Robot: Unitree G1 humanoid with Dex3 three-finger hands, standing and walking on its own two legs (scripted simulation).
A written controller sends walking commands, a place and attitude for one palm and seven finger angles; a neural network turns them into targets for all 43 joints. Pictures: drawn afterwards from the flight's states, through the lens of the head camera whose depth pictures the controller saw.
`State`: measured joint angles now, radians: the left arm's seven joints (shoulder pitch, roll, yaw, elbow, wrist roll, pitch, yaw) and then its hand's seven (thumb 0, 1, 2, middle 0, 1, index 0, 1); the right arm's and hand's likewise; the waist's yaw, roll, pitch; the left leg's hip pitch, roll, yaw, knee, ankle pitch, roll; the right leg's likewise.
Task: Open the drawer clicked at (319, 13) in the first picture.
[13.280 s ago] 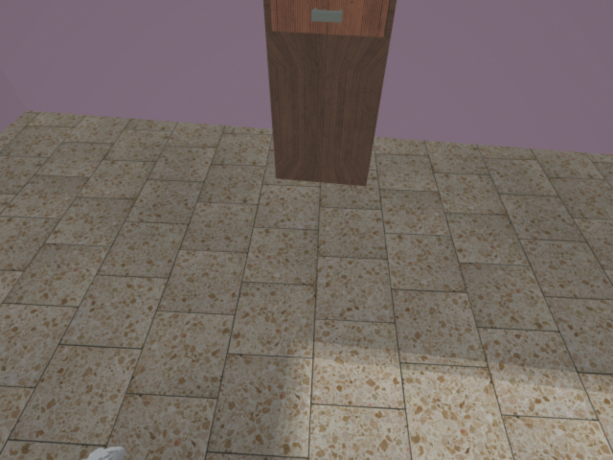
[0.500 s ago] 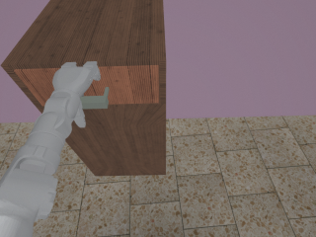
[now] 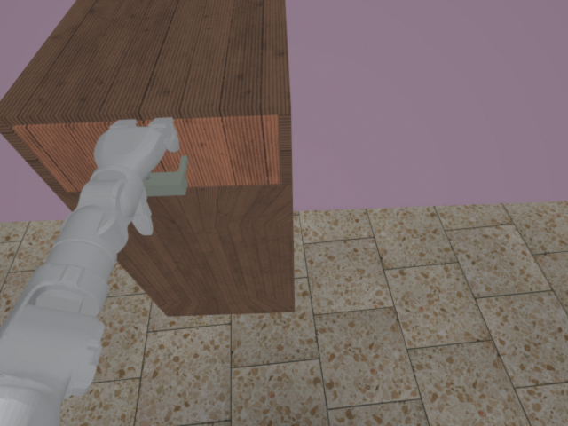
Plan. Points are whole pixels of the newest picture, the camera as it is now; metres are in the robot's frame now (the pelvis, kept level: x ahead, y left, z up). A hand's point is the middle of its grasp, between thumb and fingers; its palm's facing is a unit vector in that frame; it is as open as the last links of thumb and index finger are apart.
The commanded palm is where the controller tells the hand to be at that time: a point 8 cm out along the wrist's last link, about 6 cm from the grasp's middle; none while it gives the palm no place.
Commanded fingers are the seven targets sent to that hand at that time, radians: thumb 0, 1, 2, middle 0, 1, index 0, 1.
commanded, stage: lower the fingers behind the handle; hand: left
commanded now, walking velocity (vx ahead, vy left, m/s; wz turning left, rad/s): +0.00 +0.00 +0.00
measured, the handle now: (155, 173) +0.50 +0.23 +0.04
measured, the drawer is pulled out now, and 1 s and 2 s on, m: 0.00 0.00 0.00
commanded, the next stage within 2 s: close the thumb around the handle in 1.36 s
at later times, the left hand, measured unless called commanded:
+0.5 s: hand (151, 188) +0.46 +0.22 +0.05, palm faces -0.05 -0.03 -1.00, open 13.8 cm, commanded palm +0.44 +0.23 +0.11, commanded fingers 0.00 -0.50 0.30 -0.30 -1.20 -0.30 -1.20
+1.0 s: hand (155, 201) +0.46 +0.23 +0.02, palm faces -0.05 -0.02 -1.00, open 13.8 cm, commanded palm +0.44 +0.23 +0.08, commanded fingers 0.00 -0.50 0.30 -0.30 -1.20 -0.30 -1.20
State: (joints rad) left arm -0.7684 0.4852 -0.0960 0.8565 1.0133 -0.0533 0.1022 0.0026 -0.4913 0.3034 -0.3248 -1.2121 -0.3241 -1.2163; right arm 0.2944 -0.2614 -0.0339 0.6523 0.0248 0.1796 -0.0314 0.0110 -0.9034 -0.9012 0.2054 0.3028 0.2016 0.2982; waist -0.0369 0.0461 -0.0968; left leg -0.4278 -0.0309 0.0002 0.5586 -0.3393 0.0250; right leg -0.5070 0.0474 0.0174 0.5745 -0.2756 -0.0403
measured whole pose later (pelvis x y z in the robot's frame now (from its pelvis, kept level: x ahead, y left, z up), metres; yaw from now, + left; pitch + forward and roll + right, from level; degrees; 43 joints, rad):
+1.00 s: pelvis -0.01 +0.01 -0.01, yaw +0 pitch +17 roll +0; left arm -0.77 0.47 -0.05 1.01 1.08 -0.08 0.30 0.00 -0.49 0.30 -0.31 -1.20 -0.32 -1.21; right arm 0.32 -0.25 -0.05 0.67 0.00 0.13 -0.02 0.01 -0.90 -0.90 0.21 0.30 0.20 0.30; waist -0.08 0.03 -0.13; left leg -0.61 -0.03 0.01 0.70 -0.39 0.04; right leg -0.68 0.05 0.02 0.68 -0.30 -0.03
